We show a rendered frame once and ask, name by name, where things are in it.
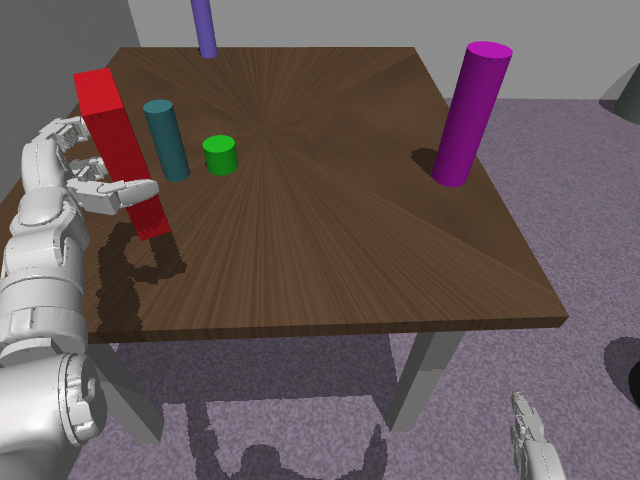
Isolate left robot hand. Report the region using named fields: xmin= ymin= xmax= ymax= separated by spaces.
xmin=21 ymin=116 xmax=159 ymax=215

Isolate table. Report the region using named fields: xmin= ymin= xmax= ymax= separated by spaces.
xmin=0 ymin=47 xmax=569 ymax=444

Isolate left robot arm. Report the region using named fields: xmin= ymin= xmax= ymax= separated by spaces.
xmin=0 ymin=186 xmax=107 ymax=480

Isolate right robot hand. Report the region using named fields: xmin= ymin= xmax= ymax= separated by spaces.
xmin=510 ymin=390 xmax=567 ymax=480

